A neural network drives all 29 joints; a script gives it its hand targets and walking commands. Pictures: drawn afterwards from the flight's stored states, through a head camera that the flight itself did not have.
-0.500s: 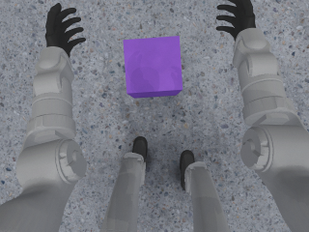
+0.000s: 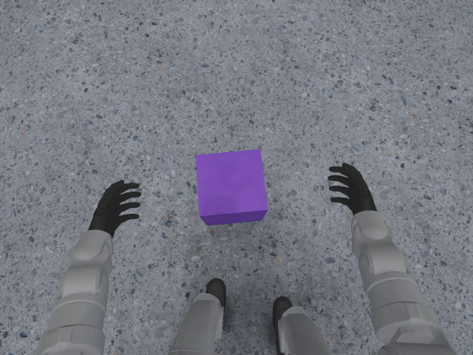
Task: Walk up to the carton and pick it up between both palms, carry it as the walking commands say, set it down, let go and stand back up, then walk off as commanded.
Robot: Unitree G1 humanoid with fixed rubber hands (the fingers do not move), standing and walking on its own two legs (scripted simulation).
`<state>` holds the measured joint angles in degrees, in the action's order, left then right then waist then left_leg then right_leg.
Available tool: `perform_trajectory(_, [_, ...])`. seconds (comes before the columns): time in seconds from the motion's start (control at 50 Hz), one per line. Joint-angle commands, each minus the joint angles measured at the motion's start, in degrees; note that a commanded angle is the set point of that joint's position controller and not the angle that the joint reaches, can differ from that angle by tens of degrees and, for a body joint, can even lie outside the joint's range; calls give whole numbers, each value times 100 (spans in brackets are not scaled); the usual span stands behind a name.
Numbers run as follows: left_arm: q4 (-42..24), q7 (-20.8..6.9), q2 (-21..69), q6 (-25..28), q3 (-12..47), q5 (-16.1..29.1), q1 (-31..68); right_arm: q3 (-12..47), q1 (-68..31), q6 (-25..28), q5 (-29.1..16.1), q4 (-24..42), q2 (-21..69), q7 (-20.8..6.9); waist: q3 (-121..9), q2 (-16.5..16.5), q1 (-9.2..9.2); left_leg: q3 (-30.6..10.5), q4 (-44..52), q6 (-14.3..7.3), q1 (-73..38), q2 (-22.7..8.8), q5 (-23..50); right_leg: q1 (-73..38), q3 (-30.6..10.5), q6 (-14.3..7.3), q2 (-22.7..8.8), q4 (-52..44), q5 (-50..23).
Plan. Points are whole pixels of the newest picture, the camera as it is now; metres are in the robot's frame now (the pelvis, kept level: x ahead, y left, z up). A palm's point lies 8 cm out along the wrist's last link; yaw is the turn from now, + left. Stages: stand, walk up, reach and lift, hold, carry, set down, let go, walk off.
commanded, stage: let go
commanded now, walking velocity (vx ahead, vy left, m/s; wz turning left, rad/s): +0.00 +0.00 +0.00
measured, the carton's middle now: (231, 190) +0.50 +0.07 -0.62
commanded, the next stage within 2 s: stand in 0.84 s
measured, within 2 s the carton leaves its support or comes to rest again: neither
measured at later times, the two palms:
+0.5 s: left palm (107, 303) +0.19 +0.21 -0.03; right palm (449, 304) +0.21 -0.26 -0.03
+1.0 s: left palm (78, 299) +0.19 +0.26 -0.04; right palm (463, 315) +0.20 -0.29 -0.04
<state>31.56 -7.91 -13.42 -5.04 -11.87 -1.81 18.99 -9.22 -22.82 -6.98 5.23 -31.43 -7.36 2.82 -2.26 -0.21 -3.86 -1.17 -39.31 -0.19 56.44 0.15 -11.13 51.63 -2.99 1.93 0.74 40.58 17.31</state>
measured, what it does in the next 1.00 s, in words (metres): shifts its weight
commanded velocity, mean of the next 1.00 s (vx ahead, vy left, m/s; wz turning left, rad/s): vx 0.00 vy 0.00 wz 0.00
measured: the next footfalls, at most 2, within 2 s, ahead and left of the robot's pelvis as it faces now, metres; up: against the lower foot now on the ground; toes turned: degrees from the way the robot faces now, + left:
none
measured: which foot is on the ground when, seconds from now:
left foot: down 0.00-1.00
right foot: down 0.00-1.00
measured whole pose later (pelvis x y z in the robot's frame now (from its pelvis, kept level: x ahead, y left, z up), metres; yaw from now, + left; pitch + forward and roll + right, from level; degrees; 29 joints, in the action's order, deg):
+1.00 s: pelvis +0.05 -0.02 +0.03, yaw +1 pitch +0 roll +0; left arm 32.7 0.2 -17.9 -4.0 -3.2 -2.5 -12.0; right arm -2.0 10.9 -2.4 2.7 -38.4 -16.5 0.2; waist 0.4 -1.8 -0.4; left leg -1.7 -29.7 1.0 13.9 -0.2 -15.9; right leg 7.8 -2.4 0.2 0.7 28.1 20.3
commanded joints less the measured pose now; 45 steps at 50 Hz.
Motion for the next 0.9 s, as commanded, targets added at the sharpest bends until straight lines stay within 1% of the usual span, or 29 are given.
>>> perform_trajectory(0.0, [-466, 55, -357, 251, 158, 81, -274, 8, 151, 274, -86, 383, -392, -99, -2754, 125, 18, -28, 324, 212, -3724, 104, 1306, -941, 325, -65, 325, -716, -444])
perform_trajectory(0.04, [-533, 116, -358, 321, 244, 107, -637, 50, 530, 366, -113, 348, -416, -160, -2344, 136, 28, 15, 496, 221, -3844, 96, 1066, -1247, 313, -84, 292, -891, -350])
perform_trajectory(0.08, [-686, 174, -368, 381, 319, 120, -1059, 85, 962, 462, -127, 407, -482, -210, -2077, 166, 42, 50, 639, 242, -4096, 104, 1018, -1589, 302, -101, 267, -1037, -391])
perform_trajectory(0.18, [-1186, 294, -351, 479, 587, 166, -2177, 244, 2055, 658, -221, 716, -689, -293, -1628, 175, 156, 82, 908, 254, -4856, 158, 1395, -2424, 293, -110, 209, -1331, -929])
perform_trajectory(0.28, [-1433, 342, -472, 488, 720, 218, -2846, 440, 2745, 717, -406, 1117, -876, -419, -980, -49, 157, 102, 1224, 203, -5219, 230, 1385, -3141, 249, -113, 135, -1708, -1112])
perform_trajectory(0.38, [-1408, 358, -513, 352, 868, 277, -3179, 512, 3357, 582, -476, 1217, -861, -528, -228, -288, 288, 123, 1417, 123, -5658, 345, 1211, -3335, 148, -175, 20, -2119, -1106])
perform_trajectory(0.46, [-1381, 354, -548, 159, 849, 240, -3100, 554, 3390, 405, -516, 1276, -853, -605, 195, -245, 310, 153, 1484, 118, -5870, 395, 981, -3362, 113, -213, -27, -2243, -943])
perform_trajectory(0.52, [-1356, 353, -533, 14, 799, 180, -3091, 531, 3365, 269, -512, 1290, -891, -640, 350, -150, 310, 167, 1527, 103, -5960, 400, 989, -3487, 127, -171, -5, -2209, -1017])
perform_trajectory(0.58, [-1331, 364, -510, -96, 758, 122, -3150, 501, 3369, 167, -510, 1289, -914, -647, 415, -103, 321, 154, 1563, 80, -6010, 409, 1178, -3667, 139, -115, 27, -2147, -1344])
perform_trajectory(0.66, [-1305, 384, -518, -194, 735, 86, -3218, 501, 3405, 86, -506, 1299, -930, -625, 424, -175, 334, 111, 1561, 55, -6032, 436, 1460, -3860, 132, -69, 68, -2072, -1840])
perform_trajectory(0.74, [-1394, 514, -500, -436, 712, 23, -3128, 564, 3421, 188, -591, 1113, -1020, -552, 152, -102, 376, 39, 1496, 140, -5899, 450, 1709, -3975, 153, -52, 82, -1957, -2288])
perform_trajectory(0.8, [-1386, 587, -507, -555, 737, 38, -3084, 619, 3463, 272, -608, 1063, -1085, -481, 48, -185, 416, 12, 1414, 184, -5719, 453, 1721, -4037, 177, -16, 87, -1853, -2472])
perform_trajectory(0.82, [-1384, 604, -502, -578, 752, 48, -3069, 637, 3481, 284, -606, 1062, -1099, -462, 40, -206, 419, 5, 1390, 195, -5675, 443, 1695, -4032, 190, -11, 92, -1829, -2438])
perform_trajectory(0.84, [-647, 844, -1260, -204, 600, 3, -2927, 462, 3246, 361, -218, 88, -1623, -278, 29, -613, 239, 73, 1128, 204, -4914, -172, 1260, -3867, 122, 96, -237, -1815, -1306])
perform_trajectory(0.86, [-618, 892, -1242, -22, 624, -58, -2956, 449, 3370, 411, -210, 75, -1691, -218, 18, -551, 355, 27, 1125, 161, -4814, -175, 817, -3927, -26, 46, -273, -1869, -871])
perform_trajectory(0.88, [-553, 884, -1140, 97, 650, -83, -2882, 481, 3326, 456, -200, -34, -1641, -204, 99, -419, 411, 21, 1179, 153, -4696, -180, 422, -3779, -149, 9, -309, -1945, -393])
